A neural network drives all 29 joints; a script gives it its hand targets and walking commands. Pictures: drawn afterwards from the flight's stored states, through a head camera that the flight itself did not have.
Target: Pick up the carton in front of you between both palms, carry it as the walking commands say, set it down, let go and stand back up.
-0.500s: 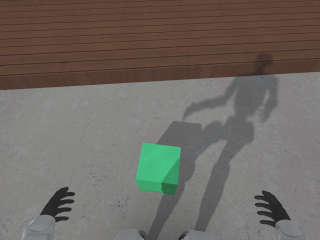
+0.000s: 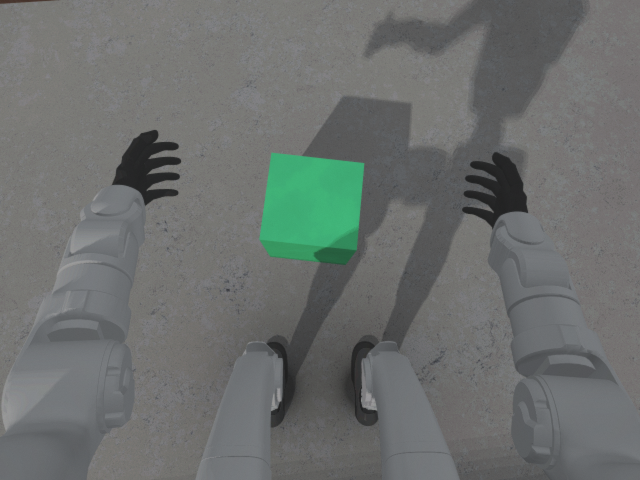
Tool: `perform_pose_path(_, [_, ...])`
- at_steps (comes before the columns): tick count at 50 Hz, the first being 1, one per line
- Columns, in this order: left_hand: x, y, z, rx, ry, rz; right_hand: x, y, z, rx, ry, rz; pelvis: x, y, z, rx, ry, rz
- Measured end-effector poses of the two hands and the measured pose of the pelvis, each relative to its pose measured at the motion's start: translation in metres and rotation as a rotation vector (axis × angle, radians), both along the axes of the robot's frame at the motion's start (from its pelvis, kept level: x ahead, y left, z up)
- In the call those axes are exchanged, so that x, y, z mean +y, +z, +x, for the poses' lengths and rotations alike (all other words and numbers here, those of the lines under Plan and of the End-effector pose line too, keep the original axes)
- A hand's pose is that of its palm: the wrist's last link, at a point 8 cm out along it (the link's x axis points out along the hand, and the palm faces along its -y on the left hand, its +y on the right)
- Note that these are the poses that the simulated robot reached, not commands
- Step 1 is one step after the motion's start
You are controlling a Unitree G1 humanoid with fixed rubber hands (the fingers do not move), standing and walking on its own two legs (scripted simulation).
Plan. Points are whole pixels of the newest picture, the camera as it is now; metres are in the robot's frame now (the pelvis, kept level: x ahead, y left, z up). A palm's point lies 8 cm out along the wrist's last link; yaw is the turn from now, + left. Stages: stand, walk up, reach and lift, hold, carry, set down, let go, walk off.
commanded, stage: reach and lift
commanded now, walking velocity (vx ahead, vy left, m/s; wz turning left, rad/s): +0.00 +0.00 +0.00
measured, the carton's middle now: (312, 214) +0.53 +0.01 -0.56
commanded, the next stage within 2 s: none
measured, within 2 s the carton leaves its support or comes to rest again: neither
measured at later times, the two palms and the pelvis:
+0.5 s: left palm (192, 124) +0.57 +0.20 -0.16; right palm (441, 154) +0.52 -0.18 -0.16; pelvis +0.01 +0.01 -0.04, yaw -1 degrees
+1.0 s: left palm (224, 190) +0.54 +0.20 -0.40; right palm (405, 205) +0.51 -0.18 -0.40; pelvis -0.04 -0.01 -0.25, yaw -2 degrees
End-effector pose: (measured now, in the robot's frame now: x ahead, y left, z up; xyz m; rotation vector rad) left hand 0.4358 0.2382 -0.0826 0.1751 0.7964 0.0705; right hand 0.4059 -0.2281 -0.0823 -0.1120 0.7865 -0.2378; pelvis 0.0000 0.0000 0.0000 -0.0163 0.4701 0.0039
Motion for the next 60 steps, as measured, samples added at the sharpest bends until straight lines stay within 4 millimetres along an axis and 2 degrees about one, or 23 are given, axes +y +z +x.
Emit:
perform_pose_path(5, [-0.012,-0.008,0.038,-0.034,-0.009,-0.03,0.015,-0.01,0.035,-0.041,-0.018,0.027,0.003,-0.012,-0.016,0.076,0.003,-0.003])
perform_pose_path(10, [-0.024,-0.016,0.076,-0.074,-0.02,-0.062,0.03,-0.021,0.069,-0.083,-0.034,0.056,0.005,-0.022,-0.023,0.148,0.007,-0.009])
perform_pose_path(16, [-0.035,-0.034,0.116,-0.124,-0.031,-0.087,0.044,-0.038,0.106,-0.133,-0.038,0.067,0.007,-0.03,-0.017,0.235,0.011,-0.018])
perform_pose_path(20, [-0.039,-0.05,0.13,-0.142,-0.031,-0.091,0.047,-0.053,0.117,-0.148,-0.036,0.064,0.007,-0.031,-0.005,0.295,0.011,-0.021])
perform_pose_path(24, [-0.042,-0.072,0.132,-0.139,-0.021,-0.096,0.047,-0.075,0.118,-0.144,-0.037,0.067,0.007,-0.035,0.007,0.358,0.007,-0.022])
perform_pose_path(27, [-0.045,-0.094,0.128,-0.125,-0.011,-0.097,0.047,-0.096,0.115,-0.134,-0.039,0.069,0.007,-0.046,0.014,0.404,0.006,-0.025])
perform_pose_path(33, [-0.046,-0.156,0.114,-0.093,0.02,-0.088,0.047,-0.156,0.11,-0.109,-0.028,0.073,0.002,-0.088,0.015,0.468,0.003,-0.022])
perform_pose_path(42, [-0.036,-0.26,0.103,-0.115,0.045,-0.069,0.046,-0.258,0.106,-0.106,-0.009,0.068,-0.007,-0.182,-0.01,0.438,0.001,-0.024])
perform_pose_path(48, [-0.038,-0.307,0.105,-0.127,0.039,-0.076,0.044,-0.305,0.104,-0.108,-0.02,0.076,-0.009,-0.236,-0.031,0.348,-0.004,-0.028])
perform_pose_path(53, [-0.045,-0.336,0.107,-0.104,0.032,-0.086,0.046,-0.336,0.104,-0.087,-0.022,0.085,-0.007,-0.266,-0.043,0.276,-0.007,-0.03])
perform_pose_path(60, [-0.051,-0.384,0.105,-0.066,0.021,-0.091,0.051,-0.384,0.101,-0.045,-0.005,0.089,-0.004,-0.293,-0.048,0.207,-0.009,-0.035])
